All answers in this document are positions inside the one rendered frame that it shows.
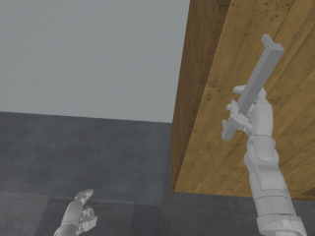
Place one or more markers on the handle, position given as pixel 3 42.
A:
pixel 265 66

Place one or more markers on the left robot forearm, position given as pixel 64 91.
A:
pixel 68 229

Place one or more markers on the robot left hand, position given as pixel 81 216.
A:
pixel 80 215

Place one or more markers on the right robot forearm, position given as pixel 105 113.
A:
pixel 276 214

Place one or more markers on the robot right hand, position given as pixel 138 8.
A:
pixel 260 115

